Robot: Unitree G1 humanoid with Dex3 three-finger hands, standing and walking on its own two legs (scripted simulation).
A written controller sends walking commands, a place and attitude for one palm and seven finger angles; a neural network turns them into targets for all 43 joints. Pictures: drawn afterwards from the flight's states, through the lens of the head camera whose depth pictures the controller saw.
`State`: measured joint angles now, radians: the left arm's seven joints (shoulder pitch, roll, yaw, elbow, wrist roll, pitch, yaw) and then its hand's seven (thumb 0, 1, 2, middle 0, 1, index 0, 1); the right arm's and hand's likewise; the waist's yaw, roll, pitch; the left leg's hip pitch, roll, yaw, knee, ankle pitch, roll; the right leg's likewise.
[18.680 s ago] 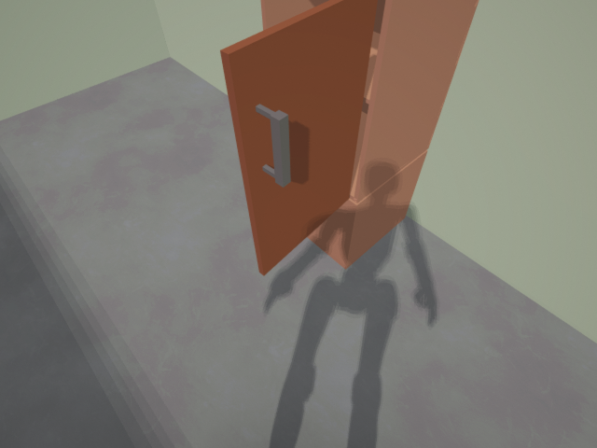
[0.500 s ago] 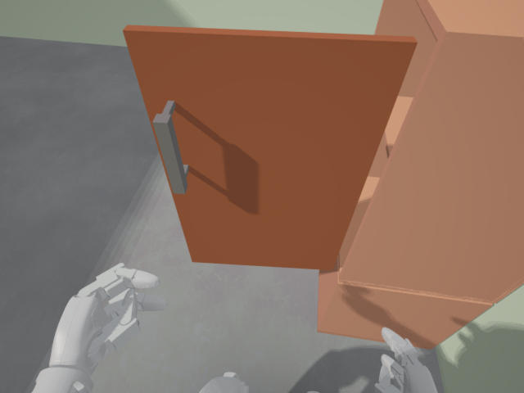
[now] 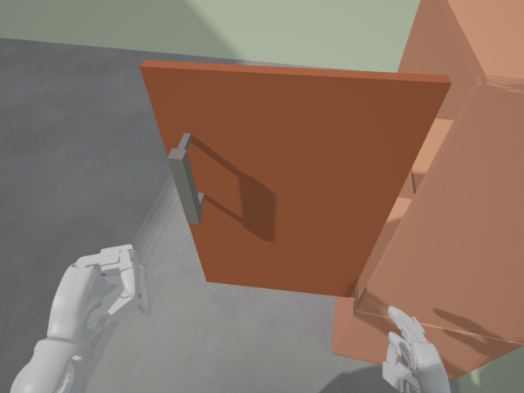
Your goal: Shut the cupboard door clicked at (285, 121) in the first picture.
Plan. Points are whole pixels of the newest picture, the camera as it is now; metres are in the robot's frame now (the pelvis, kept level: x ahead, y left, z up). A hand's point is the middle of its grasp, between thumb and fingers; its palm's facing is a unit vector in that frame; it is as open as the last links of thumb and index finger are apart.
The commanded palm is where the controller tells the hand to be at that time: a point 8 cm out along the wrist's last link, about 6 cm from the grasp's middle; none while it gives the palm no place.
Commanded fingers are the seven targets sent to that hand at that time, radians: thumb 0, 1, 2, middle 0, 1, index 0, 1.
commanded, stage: raise the hand and make a fist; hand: left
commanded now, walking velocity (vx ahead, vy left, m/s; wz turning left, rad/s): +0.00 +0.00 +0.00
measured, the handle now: (190, 181) +0.40 +0.16 +0.11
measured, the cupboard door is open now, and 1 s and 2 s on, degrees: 95 95 95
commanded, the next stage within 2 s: bring the fist close to the handle in 0.58 s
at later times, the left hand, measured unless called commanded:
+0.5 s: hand (141, 301) +0.21 +0.17 +0.11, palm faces -0.01 -1.00 -0.05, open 3.1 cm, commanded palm +0.18 +0.22 +0.12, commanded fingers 0.00 0.90 0.90 -1.30 -1.50 -1.30 -1.50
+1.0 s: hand (160, 275) +0.23 +0.15 +0.13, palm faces -0.04 -1.00 -0.05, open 3.1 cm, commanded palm +0.21 +0.21 +0.12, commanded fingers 0.00 0.90 0.90 -1.30 -1.50 -1.30 -1.50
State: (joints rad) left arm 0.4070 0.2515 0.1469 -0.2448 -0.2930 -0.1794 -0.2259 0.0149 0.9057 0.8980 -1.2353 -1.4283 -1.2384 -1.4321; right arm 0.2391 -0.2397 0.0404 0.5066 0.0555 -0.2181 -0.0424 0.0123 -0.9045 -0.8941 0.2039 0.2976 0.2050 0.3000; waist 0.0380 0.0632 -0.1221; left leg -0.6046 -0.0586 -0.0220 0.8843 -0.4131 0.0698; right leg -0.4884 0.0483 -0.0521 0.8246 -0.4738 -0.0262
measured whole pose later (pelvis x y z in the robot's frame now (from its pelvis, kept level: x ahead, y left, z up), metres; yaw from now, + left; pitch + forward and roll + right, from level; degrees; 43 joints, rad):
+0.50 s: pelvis -0.02 -0.01 +0.01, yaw -1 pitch +3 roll -1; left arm 0.36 0.28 0.16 -0.16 -0.29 -0.11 -0.20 0.02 0.90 0.90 -1.30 -1.50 -1.30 -1.50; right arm 0.28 -0.26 0.04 0.56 0.05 -0.22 -0.06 0.01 -0.90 -0.89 0.20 0.30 0.20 0.30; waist 0.01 0.04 -0.07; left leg -0.48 -0.04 -0.01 0.76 -0.34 0.05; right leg -0.38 0.06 -0.04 0.73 -0.40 -0.05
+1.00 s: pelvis -0.02 -0.02 +0.01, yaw +0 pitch +4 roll -1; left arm 0.22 0.25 0.13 -0.10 -0.27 -0.13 -0.21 0.02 0.90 0.90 -1.30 -1.50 -1.30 -1.50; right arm 0.26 -0.26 0.05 0.59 0.05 -0.24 -0.05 0.01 -0.90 -0.89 0.20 0.30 0.21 0.30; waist 0.01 0.06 -0.08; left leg -0.49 -0.05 -0.02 0.76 -0.34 0.05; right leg -0.39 0.06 -0.05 0.73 -0.41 -0.05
